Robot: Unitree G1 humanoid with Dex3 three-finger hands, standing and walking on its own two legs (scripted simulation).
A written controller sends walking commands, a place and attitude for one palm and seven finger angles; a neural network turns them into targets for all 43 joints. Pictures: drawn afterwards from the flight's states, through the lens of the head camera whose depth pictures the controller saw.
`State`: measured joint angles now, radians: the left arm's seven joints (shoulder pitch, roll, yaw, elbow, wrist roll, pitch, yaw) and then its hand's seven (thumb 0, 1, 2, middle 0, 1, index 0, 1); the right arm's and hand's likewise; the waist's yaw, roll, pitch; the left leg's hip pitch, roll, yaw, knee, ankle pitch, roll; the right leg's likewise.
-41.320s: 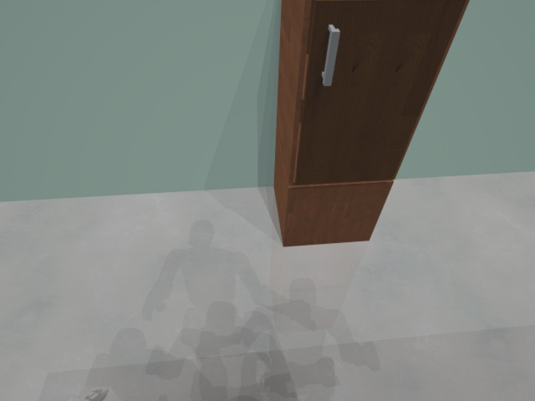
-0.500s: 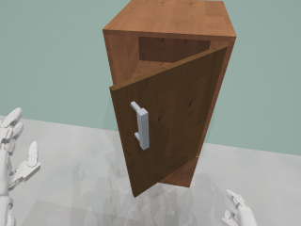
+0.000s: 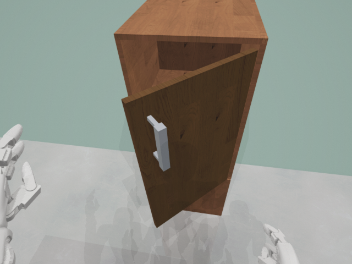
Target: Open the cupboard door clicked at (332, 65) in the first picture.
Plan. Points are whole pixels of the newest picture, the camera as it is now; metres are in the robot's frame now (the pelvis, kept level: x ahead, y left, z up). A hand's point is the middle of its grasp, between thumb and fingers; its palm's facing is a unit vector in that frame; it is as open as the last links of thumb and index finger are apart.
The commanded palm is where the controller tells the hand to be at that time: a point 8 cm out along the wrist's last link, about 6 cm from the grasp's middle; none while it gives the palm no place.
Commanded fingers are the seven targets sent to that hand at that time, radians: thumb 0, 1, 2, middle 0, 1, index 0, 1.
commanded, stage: step back with the hand held close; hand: left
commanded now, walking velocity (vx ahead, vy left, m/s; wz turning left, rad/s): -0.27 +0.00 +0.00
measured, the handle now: (158, 143) +0.34 +0.08 +0.12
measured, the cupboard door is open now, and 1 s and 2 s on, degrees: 44 44 44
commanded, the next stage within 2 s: stop stepping back and stand still in 1.04 s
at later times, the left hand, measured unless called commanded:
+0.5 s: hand (6, 224) +0.13 +0.29 +0.15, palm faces +0.43 -0.76 -0.49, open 7.4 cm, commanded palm +0.08 +0.32 +0.17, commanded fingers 0.00 0.90 0.90 -0.20 -0.30 -0.20 -0.30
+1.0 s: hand out of the picture +0.05 +0.30 +0.17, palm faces +0.46 -0.79 -0.41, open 7.5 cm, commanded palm -0.01 +0.32 +0.17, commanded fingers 0.00 0.90 0.90 -0.20 -0.30 -0.20 -0.30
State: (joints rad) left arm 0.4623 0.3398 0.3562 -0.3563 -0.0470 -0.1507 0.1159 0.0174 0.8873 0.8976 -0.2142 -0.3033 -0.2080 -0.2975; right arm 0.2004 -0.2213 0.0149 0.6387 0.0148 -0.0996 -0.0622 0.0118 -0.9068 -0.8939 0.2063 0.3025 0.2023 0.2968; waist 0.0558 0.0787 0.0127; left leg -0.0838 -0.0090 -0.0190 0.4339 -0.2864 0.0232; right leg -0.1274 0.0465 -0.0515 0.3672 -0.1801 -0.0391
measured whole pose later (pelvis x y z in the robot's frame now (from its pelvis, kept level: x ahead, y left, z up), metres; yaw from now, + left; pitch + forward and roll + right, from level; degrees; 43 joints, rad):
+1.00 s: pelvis -0.16 +0.03 -0.01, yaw -2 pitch +4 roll -4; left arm 0.53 0.41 0.46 -0.55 -0.03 -0.22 0.18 0.02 0.89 0.90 -0.21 -0.30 -0.20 -0.30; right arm 0.23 -0.14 0.01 0.65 -0.01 -0.14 -0.05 0.01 -0.91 -0.89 0.21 0.30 0.20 0.30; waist 0.01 0.00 -0.03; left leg -0.49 0.05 0.03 0.43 -0.01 0.05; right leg -0.21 0.05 0.01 0.78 -0.52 0.02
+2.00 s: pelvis -0.33 +0.03 -0.01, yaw -3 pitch -2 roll +1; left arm 0.53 0.42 0.41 -0.52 -0.01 -0.19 0.15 0.02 0.89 0.90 -0.21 -0.30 -0.20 -0.30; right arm 0.26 -0.13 0.03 0.65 -0.02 -0.18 -0.06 0.01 -0.91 -0.89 0.21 0.30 0.20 0.30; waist -0.03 -0.07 0.03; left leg -0.31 0.02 0.06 0.54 -0.20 0.01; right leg -0.32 0.01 -0.05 0.75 -0.43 0.00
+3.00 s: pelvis -0.31 +0.06 +0.00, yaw -3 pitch -1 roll -1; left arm 0.53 0.40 0.41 -0.45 -0.03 -0.21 0.14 0.02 0.89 0.90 -0.22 -0.30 -0.21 -0.30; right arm 0.24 -0.21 0.01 0.62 0.00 -0.12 -0.08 0.01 -0.91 -0.89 0.21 0.30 0.20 0.30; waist 0.01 0.00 0.03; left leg -0.25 0.01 0.06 0.45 -0.19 0.03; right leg -0.16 0.00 -0.07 0.40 -0.22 0.00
